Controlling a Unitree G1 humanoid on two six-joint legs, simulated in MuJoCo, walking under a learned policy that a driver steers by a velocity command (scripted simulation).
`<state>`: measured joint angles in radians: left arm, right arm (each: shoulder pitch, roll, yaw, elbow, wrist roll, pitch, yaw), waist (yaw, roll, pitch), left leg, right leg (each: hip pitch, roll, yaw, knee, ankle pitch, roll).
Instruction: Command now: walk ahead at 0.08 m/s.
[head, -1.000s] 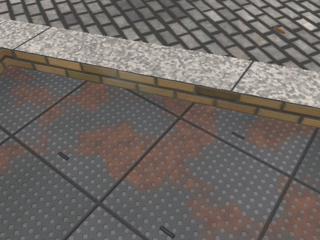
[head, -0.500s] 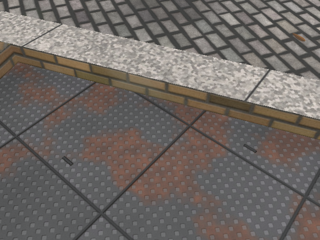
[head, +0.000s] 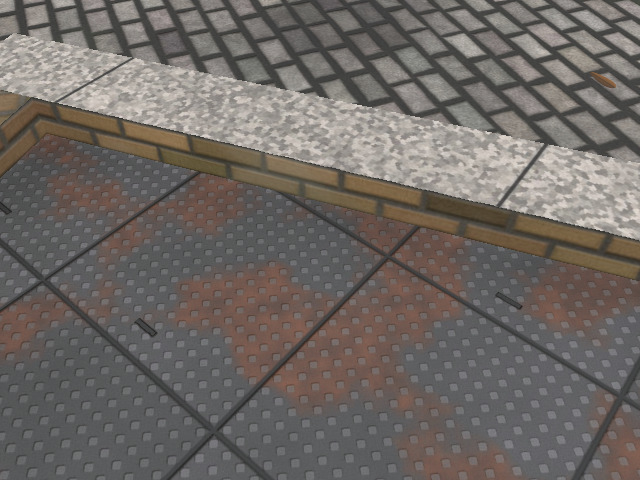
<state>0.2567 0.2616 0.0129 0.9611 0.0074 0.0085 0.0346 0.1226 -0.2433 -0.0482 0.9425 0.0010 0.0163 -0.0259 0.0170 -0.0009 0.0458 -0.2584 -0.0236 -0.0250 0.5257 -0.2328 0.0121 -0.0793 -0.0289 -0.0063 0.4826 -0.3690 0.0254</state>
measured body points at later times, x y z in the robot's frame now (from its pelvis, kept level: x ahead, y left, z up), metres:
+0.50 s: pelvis +0.12 +0.02 +0.01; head +0.13 +0.02 +0.46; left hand +0.27 +0.28 -0.10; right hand +0.08 -0.24 -0.13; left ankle +0.04 +0.11 -0.73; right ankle +0.20 -0.14 -0.67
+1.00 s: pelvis +0.38 -0.06 +0.01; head +0.40 -0.07 +0.46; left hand +0.41 +0.20 -0.12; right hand +0.52 -0.34 -0.11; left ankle +0.50 +0.12 -0.66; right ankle +0.38 -0.14 -0.73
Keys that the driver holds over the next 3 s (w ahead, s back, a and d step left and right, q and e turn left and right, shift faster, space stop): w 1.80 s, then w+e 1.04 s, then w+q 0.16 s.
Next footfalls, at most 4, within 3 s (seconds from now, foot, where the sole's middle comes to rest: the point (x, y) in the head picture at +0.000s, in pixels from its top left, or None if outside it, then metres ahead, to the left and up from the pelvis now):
0.70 right None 0.42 -0.14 -0.77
1.28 left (300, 381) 0.73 0.09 -0.77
1.82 right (391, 284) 1.02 -0.13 -0.77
2.18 left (303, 228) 1.21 0.10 -0.77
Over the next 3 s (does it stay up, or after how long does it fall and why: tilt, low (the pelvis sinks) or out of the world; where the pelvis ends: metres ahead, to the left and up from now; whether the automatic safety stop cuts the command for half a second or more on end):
stays up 1.41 -0.17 0.15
